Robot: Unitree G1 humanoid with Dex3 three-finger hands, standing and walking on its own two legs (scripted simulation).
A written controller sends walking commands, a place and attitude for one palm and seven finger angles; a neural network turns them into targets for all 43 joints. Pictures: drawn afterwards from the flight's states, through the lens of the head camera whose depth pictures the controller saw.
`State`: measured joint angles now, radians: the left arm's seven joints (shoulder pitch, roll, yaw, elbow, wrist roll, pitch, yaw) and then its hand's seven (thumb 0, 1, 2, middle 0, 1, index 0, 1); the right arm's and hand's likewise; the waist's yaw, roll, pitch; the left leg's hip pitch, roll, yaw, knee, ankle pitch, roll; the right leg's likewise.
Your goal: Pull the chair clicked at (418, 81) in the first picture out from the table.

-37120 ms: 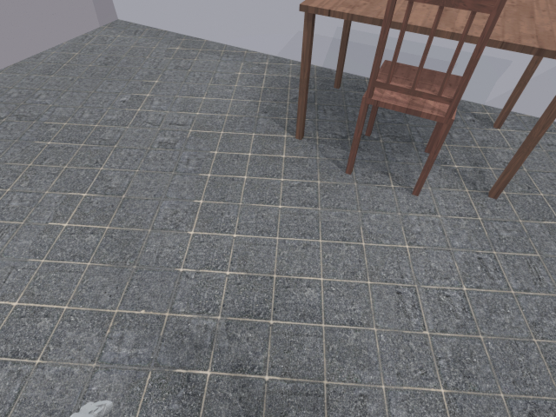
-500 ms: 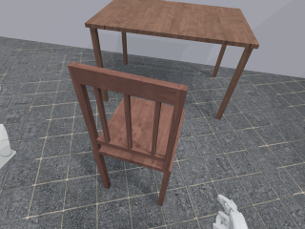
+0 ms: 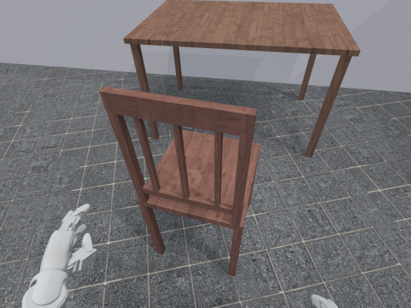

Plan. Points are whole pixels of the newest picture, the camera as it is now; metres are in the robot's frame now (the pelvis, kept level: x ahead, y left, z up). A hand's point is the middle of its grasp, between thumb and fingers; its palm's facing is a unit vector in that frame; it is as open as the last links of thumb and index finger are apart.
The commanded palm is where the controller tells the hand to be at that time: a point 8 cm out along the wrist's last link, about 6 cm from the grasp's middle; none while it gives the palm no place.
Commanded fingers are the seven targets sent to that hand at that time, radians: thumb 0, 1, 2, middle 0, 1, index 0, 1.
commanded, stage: let the arm hang, fingers relaxed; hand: left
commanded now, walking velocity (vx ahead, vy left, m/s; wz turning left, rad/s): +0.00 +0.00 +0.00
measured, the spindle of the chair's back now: (182, 164) +0.51 +0.10 -0.05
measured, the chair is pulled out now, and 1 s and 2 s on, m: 0.68 0.68 0.68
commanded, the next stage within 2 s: look to check the result in 0.96 s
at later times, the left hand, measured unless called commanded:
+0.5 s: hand out of the picture -0.04 +0.19 -0.15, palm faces -0.01 -0.96 -0.26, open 7.3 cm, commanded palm none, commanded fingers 0.00 0.90 0.90 -0.20 -0.30 -0.20 -0.30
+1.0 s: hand out of the picture +0.04 +0.15 -0.16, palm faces -0.01 -0.98 -0.21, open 7.3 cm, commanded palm none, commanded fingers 0.00 0.90 0.90 -0.20 -0.30 -0.20 -0.30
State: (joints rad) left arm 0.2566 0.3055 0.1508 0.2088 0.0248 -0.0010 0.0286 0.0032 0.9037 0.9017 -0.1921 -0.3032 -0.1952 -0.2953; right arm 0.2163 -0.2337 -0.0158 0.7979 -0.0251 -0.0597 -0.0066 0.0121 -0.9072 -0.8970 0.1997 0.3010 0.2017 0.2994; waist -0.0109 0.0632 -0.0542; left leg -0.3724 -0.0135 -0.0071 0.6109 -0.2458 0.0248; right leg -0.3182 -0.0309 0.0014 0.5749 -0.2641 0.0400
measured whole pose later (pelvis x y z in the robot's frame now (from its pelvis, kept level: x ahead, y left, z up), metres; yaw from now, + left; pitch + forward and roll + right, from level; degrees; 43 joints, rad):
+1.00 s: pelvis +0.02 -0.03 +0.01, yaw -1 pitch -1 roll +0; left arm 0.30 0.15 -0.02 1.04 0.00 0.00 0.03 0.01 0.93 0.90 -0.20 -0.30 -0.20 -0.30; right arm 0.35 -0.13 0.00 1.05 -0.02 0.00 -0.03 0.01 -0.91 -0.90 0.20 0.30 0.20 0.30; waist -0.01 0.02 0.04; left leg -0.24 0.02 0.00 0.46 -0.21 -0.01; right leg -0.21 0.00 0.01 0.47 -0.24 0.00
